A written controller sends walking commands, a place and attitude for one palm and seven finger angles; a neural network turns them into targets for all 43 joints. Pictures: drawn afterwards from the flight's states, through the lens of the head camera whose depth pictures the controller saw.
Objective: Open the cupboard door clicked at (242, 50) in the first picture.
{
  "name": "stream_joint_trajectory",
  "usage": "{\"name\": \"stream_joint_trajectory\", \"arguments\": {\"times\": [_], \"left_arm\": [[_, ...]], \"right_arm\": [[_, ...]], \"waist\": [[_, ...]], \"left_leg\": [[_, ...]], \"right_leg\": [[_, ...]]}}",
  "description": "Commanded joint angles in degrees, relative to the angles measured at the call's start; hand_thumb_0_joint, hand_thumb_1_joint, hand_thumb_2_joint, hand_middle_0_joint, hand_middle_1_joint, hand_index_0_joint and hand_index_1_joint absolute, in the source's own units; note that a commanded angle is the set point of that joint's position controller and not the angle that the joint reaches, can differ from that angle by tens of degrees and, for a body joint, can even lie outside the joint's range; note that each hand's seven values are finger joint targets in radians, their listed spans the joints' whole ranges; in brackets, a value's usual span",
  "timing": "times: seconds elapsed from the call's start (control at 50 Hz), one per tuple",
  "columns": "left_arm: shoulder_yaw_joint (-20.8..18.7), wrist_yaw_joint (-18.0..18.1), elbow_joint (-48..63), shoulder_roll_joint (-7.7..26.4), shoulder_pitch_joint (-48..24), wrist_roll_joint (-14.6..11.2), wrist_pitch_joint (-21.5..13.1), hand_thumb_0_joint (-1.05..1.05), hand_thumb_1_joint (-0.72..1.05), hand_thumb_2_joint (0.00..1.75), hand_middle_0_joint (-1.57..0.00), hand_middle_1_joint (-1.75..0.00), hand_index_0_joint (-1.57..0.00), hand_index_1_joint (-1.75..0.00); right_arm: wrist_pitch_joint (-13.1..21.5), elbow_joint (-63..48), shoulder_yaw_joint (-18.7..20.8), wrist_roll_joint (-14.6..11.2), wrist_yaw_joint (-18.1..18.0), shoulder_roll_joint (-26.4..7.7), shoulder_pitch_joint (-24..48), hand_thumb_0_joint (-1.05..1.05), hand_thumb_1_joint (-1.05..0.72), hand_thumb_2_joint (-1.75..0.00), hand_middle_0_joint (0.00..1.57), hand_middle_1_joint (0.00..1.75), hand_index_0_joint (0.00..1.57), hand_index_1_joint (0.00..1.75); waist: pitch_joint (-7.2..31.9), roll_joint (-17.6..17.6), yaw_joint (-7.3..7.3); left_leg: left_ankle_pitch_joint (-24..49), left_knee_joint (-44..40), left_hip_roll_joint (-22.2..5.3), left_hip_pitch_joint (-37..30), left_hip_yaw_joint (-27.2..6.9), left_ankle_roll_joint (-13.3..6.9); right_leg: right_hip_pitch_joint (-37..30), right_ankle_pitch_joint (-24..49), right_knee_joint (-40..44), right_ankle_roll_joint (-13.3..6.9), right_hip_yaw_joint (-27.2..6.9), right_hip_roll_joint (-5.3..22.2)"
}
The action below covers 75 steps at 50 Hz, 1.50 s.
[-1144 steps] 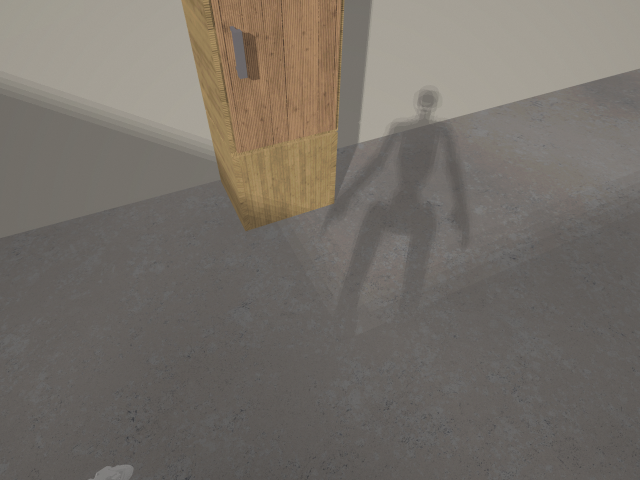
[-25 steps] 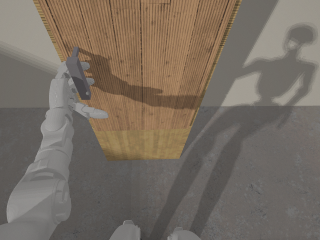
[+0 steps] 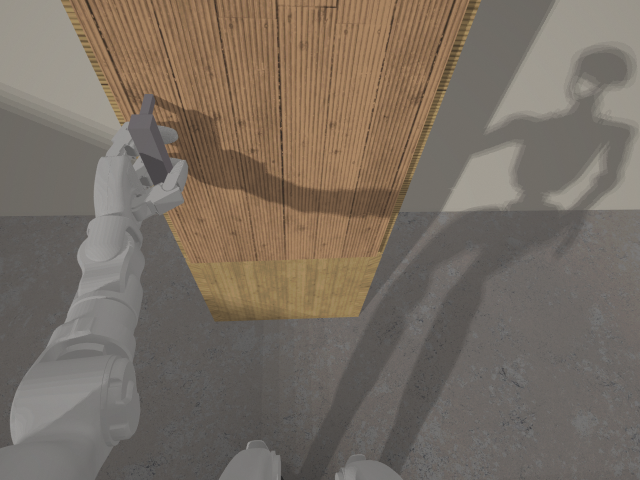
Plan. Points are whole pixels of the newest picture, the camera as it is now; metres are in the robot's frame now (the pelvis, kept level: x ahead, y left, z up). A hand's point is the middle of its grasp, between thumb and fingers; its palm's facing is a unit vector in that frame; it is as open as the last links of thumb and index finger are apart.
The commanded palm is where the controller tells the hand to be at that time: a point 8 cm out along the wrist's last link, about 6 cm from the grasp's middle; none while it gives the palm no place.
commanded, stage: close the thumb around the handle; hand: left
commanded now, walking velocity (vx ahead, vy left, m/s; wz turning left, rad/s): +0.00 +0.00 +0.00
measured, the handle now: (159, 149) +0.52 +0.20 +0.08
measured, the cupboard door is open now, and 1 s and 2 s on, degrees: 1 37 40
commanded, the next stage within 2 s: pull the door open along its arc in 0.14 s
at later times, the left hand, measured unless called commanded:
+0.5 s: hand (172, 197) +0.45 +0.17 +0.07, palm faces +0.03 -1.00 +0.00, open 6.2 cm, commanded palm +0.39 +0.22 +0.08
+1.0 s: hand (247, 336) +0.26 +0.07 +0.08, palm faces +0.21 -0.97 +0.11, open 6.8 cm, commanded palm +0.20 +0.16 +0.08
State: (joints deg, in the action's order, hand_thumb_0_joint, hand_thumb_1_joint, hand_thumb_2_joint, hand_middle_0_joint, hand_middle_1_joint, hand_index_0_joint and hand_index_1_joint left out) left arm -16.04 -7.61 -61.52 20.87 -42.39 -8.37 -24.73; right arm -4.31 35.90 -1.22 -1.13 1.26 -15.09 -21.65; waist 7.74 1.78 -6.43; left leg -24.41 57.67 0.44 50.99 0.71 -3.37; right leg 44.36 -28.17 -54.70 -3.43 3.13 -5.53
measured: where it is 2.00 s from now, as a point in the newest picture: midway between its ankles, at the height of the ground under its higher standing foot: outside the picture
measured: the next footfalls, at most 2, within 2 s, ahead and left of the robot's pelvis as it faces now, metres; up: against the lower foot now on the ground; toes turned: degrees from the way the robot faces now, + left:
none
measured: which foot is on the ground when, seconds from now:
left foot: down 0.00-1.00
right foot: down 0.00-1.00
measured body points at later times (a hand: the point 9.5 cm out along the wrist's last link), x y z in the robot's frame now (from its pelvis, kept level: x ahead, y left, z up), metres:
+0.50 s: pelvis +0.00 +0.01 +0.01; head +0.08 +0.02 +0.45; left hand +0.44 +0.23 +0.08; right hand +0.05 -0.25 -0.11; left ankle +0.03 +0.08 -0.67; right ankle -0.02 -0.09 -0.67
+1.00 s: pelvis +0.02 -0.01 +0.01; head +0.03 -0.02 +0.46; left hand +0.25 +0.12 +0.08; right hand +0.21 -0.22 -0.06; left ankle +0.03 +0.08 -0.67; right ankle -0.02 -0.09 -0.67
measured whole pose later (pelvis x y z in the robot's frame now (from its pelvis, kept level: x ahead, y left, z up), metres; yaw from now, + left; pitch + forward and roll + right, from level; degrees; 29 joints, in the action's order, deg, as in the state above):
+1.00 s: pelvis +0.02 -0.01 +0.01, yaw -1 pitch +9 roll +0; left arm 11.1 17.2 5.9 -1.7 19.9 -3.9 -11.3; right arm -5.1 24.0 -2.9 0.7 3.3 -10.2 -11.4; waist 9.1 1.0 -1.1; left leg -25.3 52.7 0.8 36.9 2.6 -2.4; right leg 31.9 -29.5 -52.1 -4.3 0.8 -5.2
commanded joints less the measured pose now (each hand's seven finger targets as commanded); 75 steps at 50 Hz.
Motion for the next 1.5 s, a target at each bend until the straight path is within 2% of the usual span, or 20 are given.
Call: {"name": "stream_joint_trajectory", "arguments": {"times": [0.0, 0.1, 0.22, 0.32, 0.5, 0.58, 0.64, 0.66, 0.7, 0.72, 0.8, 0.82, 0.9, 1.04, 1.14, 1.24, 1.26, 1.36, 1.4, 1.48], "left_arm": [[-0.97, -1.32, 13.17, 10.99, -24.26, 0.05, -4.49, 0.0, 0.9, 0.9, -0.4, -1.35, -0.4, -1.35], [-2.51, -1.56, 12.09, 13.08, -24.29, 0.06, -3.89, 0.0, 0.9, 0.9, -0.4, -1.35, -0.4, -1.35], [-1.85, -1.76, 10.85, 11.93, -25.37, 0.06, -3.39, 0.0, 0.9, 0.9, -0.4, -1.35, -0.4, -1.35], [-1.94, -1.89, 14.16, 10.7, -18.17, -0.71, -3.34, 0.0, 0.9, 0.9, -0.4, -1.35, -0.4, -1.35], [-0.76, -1.65, 30.09, 7.53, 4.1, -2.96, -1.79, 0.0, 0.9, 0.9, -0.4, -1.35, -0.4, -1.35], [1.5, -1.43, 41.39, 3.25, 19.64, -4.78, -0.55, 0.0, 0.9, 0.9, -0.4, -1.35, -0.4, -1.35], [4.0, -0.91, 49.25, 0.39, 28.83, -5.51, 0.69, 0.0, 0.9, 0.9, -0.4, -1.35, -0.4, -1.35], [0.4, 2.8, 53.16, -0.3, 31.67, -7.36, 1.4, 0.0, 0.9, 0.9, -0.4, -1.35, -0.4, -1.35], [1.27, 10.43, 59.01, -4.29, 36.99, -6.64, 2.96, 0.0, 0.9, 0.9, -0.4, -1.35, -0.4, -1.35], [4.76, 12.69, 61.16, -7.81, 40.99, -5.31, 3.55, 0.0, 0.9, 0.9, -0.4, -1.35, -0.4, -1.35], [6.33, 20.77, 71.87, -9.46, 56.13, -1.32, 4.59, 0.0, 0.9, 0.9, -0.4, -1.35, -0.4, -1.35], [9.58, 22.36, 74.51, -12.33, 58.41, -0.1, 5.24, 0.0, 0.9, 0.9, -0.4, -1.35, -0.4, -1.35], [12.39, 28.69, 79.81, -14.39, 66.91, 3.51, 8.39, 0.0, 0.9, 0.9, -0.4, -1.35, -0.4, -1.35], [19.55, 34.82, 81.93, -19.74, 69.11, 9.75, 12.98, 0.0, 0.9, 0.9, -0.4, -1.35, -0.4, -1.35], [24.14, 36.92, 79.18, -24.98, 65.47, 13.37, 14.25, 0.0, 0.9, 0.9, -0.4, -1.35, -0.4, -1.35], [30.95, 35.82, 77.97, -30.03, 59.59, 12.22, 12.73, 0.0, 0.9, 0.9, -0.4, -1.35, -0.4, -1.35], [30.07, 36.21, 77.5, -28.36, 53.73, 12.4, 12.12, 0.0, 0.9, 0.9, -0.4, -1.35, -0.4, -1.35], [27.32, 34.92, 75.3, -25.01, 53.9, 12.22, 9.88, 0.0, 0.55, 0.75, -0.38, -1.31, -0.38, -1.31], [26.05, 33.9, 75.69, -23.75, 53.06, 11.49, 8.75, 0.0, 0.41, 0.69, -0.36, -1.3, -0.36, -1.3], [25.14, 31.72, 75.25, -23.52, 54.44, 9.06, 7.3, 0.0, 0.13, 0.57, -0.35, -1.27, -0.35, -1.27]], "right_arm": [[1.29, -4.55, 3.69, 0.14, -0.83, -9.56, -6.02, 0.0, -0.9, -0.9, 0.2, 0.3, 0.2, 0.3], [1.04, -4.75, 3.53, 0.02, -1.12, -9.64, -5.87, 0.0, -0.9, -0.9, 0.2, 0.3, 0.2, 0.3], [0.95, -4.93, 3.4, -0.06, -1.27, -9.42, -5.89, 0.0, -0.9, -0.9, 0.2, 0.3, 0.2, 0.3], [0.78, -6.3, 3.6, -0.07, -0.83, -9.44, -5.3, 0.0, -0.9, -0.9, 0.2, 0.3, 0.2, 0.3], [0.86, -11.39, 4.0, -0.82, 0.06, -9.14, -2.25, 0.0, -0.9, -0.9, 0.2, 0.3, 0.2, 0.3], [1.74, -14.05, 3.83, -1.26, 0.55, -8.07, 0.75, 0.0, -0.9, -0.9, 0.2, 0.3, 0.2, 0.3], [2.48, -15.53, 3.71, -1.38, 0.59, -7.38, 3.0, 0.0, -0.9, -0.9, 0.2, 0.3, 0.2, 0.3], [2.85, -16.1, 3.47, -1.14, 0.62, -6.4, 4.52, 0.0, -0.9, -0.9, 0.2, 0.3, 0.2, 0.3], [3.83, -16.97, 3.05, -0.62, 0.84, -5.27, 7.01, 0.0, -0.9, -0.9, 0.2, 0.3, 0.2, 0.3], [4.09, -17.23, 2.8, -0.23, 1.26, -5.02, 7.63, 0.0, -0.9, -0.9, 0.2, 0.3, 0.2, 0.3], [3.64, -18.29, 2.87, 1.03, 1.92, -4.41, 8.84, 0.0, -0.9, -0.9, 0.2, 0.3, 0.2, 0.3], [3.3, -18.95, 2.58, 1.21, 2.07, -3.77, 9.84, 0.0, -0.9, -0.9, 0.2, 0.3, 0.2, 0.3], [1.55, -19.8, 1.75, 1.84, 1.58, -2.47, 11.32, 0.0, -0.9, -0.9, 0.2, 0.3, 0.2, 0.3], [-0.05, -19.74, 0.6, 2.89, 0.27, -0.36, 14.24, 0.0, -0.9, -0.9, 0.2, 0.3, 0.2, 0.3], [1.05, -18.7, 0.43, 3.95, -0.54, 0.33, 15.25, 0.0, -0.9, -0.9, 0.2, 0.3, 0.2, 0.3], [3.58, -17.82, 1.06, 3.84, -0.82, -0.45, 15.33, 0.0, -0.9, -0.9, 0.2, 0.3, 0.2, 0.3], [3.8, -16.9, 1.02, 3.81, -1.0, -0.68, 15.19, 0.0, -0.9, -0.9, 0.2, 0.3, 0.2, 0.3], [4.32, -15.5, 1.67, 3.72, -1.19, -0.8, 14.52, 0.0, -0.9, -0.9, 0.2, 0.3, 0.2, 0.3], [4.28, -15.13, 2.13, 3.53, -1.28, -1.08, 14.19, 0.0, -0.9, -0.9, 0.2, 0.3, 0.2, 0.3], [4.29, -15.02, 2.23, 3.06, -1.37, -1.31, 14.23, 0.0, -0.9, -0.9, 0.2, 0.3, 0.2, 0.3]], "waist": [[23.47, 2.7, -1.05], [21.81, 2.65, -0.76], [21.97, 2.64, -1.14], [24.94, 4.21, 1.0], [23.81, 0.49, 4.83], [21.13, -0.41, 6.71], [17.78, -0.4, 6.92], [17.72, -0.71, 9.87], [15.34, 0.39, 10.86], [14.47, -0.11, 9.96], [15.2, -3.19, 10.72], [14.25, -2.27, 10.43], [9.87, -3.86, 9.97], [7.93, -1.69, 8.67], [7.09, -5.18, 6.85], [6.41, -9.72, 4.39], [5.81, -8.9, 3.57], [8.49, -8.62, 4.9], [9.61, -10.06, 5.05], [9.05, -8.2, 5.55]], "left_leg": [[21.66, -4.41, -0.61, -24.36, -4.76, 0.81], [19.75, -4.75, -0.49, -22.37, -4.46, 0.75], [19.33, -4.99, -0.58, -22.92, -4.64, 0.82], [23.59, -5.2, -0.81, -26.09, -4.57, 1.35], [27.89, -7.65, -0.8, -26.82, -3.37, 1.15], [28.63, -9.19, -0.75, -26.7, -2.31, 1.12], [27.76, -9.91, -0.85, -26.74, -2.07, 1.02], [26.83, -10.74, -0.74, -25.38, -1.7, 1.39], [26.14, -11.2, -0.56, -24.79, -1.79, 1.85], [25.87, -11.25, -0.73, -25.28, -2.0, 2.04], [26.49, -10.36, -0.8, -25.02, -2.22, 2.23], [24.74, -10.35, -0.5, -24.57, -1.69, 2.16], [19.47, -10.71, 0.14, -22.15, -1.87, 2.29], [17.59, -9.03, 1.32, -21.59, -1.98, 2.21], [14.97, -6.8, 1.82, -19.2, -2.86, 2.17], [11.03, -5.61, 1.87, -17.58, -4.09, 2.28], [10.02, -5.14, 1.85, -16.51, -4.36, 2.22], [8.61, -5.37, 1.88, -13.92, -4.48, 2.31], [8.68, -5.1, 1.82, -13.26, -4.63, 2.17], [8.56, -6.17, 1.78, -13.87, -4.55, 2.11]], "right_leg": [[-3.05, 23.73, 6.6, 1.8, -3.38, 1.21], [-3.66, 22.69, 6.9, 1.81, -3.58, 1.36], [-2.55, 21.59, 7.08, 1.99, -3.43, 1.44], [-3.33, 23.69, 6.39, 1.62, -2.79, 1.26], [-10.29, 28.54, 7.27, 1.52, -2.35, 0.99], [-12.91, 30.38, 8.13, 1.84, -2.35, 1.22], [-13.16, 29.92, 8.48, 2.04, -2.15, 1.37], [-14.56, 28.79, 8.66, 1.89, -1.68, 1.39], [-14.94, 26.83, 8.39, 1.56, -1.06, 1.49], [-13.99, 26.13, 8.11, 1.72, -0.7, 1.62], [-16.46, 27.54, 7.07, 1.4, -0.84, 1.89], [-16.43, 27.7, 7.23, 1.41, -1.13, 2.23], [-17.51, 25.7, 8.8, 1.08, -2.17, 2.25], [-17.95, 30.26, 10.57, 1.4, -5.48, 3.48], [-17.64, 35.94, 12.12, 3.4, -8.34, 6.05], [-18.77, 36.88, 15.52, 5.93, -12.77, 9.3], [-17.49, 35.3, 15.81, 6.14, -13.95, 9.86], [-20.74, 34.32, 16.35, 7.29, -16.56, 11.58], [-22.73, 36.48, 16.72, 9.49, -18.22, 12.24], [-23.04, 36.8, 16.32, 8.57, -16.88, 11.91]]}}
